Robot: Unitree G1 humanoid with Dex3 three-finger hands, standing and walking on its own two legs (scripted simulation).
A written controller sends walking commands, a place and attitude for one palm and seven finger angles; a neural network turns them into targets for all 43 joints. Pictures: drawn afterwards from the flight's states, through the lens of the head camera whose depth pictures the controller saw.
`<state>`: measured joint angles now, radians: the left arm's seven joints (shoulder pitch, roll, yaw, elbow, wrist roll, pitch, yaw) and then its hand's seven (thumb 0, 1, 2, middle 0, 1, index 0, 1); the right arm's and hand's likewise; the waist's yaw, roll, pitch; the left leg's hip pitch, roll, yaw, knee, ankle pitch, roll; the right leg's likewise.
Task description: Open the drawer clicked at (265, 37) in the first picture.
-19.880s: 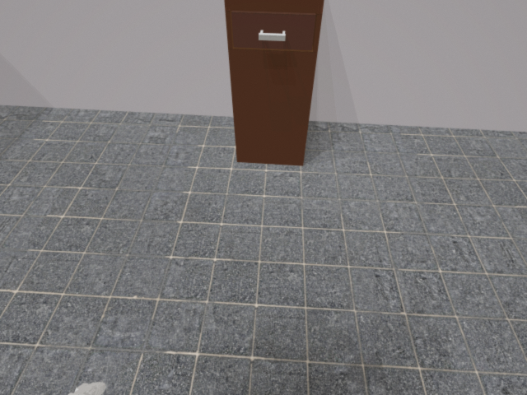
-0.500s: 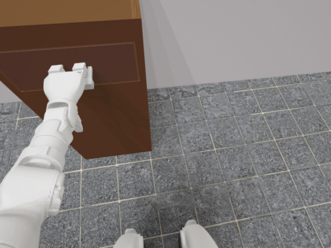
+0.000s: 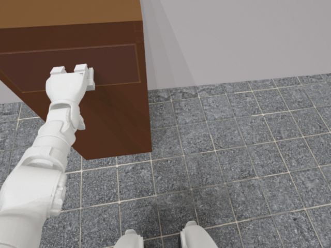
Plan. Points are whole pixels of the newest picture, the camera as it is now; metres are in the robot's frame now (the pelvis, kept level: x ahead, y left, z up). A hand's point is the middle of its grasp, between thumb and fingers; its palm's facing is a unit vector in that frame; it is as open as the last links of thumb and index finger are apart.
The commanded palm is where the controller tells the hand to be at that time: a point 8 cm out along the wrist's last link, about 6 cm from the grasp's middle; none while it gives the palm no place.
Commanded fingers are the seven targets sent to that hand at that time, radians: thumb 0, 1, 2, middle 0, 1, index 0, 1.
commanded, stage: close the thumb around the handle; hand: left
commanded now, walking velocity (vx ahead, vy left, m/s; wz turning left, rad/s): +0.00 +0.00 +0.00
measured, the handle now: (72, 79) +0.54 +0.21 +0.02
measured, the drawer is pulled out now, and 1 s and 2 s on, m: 0.00 0.04 0.15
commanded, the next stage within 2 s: pull the drawer open in 0.54 s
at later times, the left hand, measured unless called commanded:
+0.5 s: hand (76, 98) +0.50 +0.20 +0.00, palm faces -0.06 -0.02 -1.00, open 5.4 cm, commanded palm +0.48 +0.20 +0.05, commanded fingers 0.00 0.90 0.90 -0.40 -1.35 -0.40 -1.35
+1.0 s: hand (75, 110) +0.46 +0.20 +0.00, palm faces -0.03 -0.04 -1.00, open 5.3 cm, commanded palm +0.43 +0.19 +0.05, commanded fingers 0.00 0.90 0.90 -0.40 -1.35 -0.40 -1.35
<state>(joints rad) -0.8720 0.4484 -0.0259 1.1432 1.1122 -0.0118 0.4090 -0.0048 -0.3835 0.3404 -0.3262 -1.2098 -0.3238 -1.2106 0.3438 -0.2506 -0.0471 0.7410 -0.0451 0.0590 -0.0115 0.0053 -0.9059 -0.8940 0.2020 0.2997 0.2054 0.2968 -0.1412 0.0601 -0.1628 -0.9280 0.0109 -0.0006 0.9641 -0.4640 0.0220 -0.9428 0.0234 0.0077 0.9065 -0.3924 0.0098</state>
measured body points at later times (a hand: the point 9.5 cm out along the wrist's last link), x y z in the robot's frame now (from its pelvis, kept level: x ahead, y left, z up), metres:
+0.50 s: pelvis +0.00 +0.00 +0.00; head +0.13 +0.00 +0.43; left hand +0.50 +0.20 +0.05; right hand +0.00 -0.27 -0.13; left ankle -0.02 +0.10 -0.68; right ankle +0.01 -0.13 -0.68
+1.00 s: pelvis +0.02 +0.00 +0.01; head +0.12 -0.01 +0.45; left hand +0.46 +0.20 +0.05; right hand +0.03 -0.27 -0.13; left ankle -0.02 +0.10 -0.68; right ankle +0.01 -0.13 -0.68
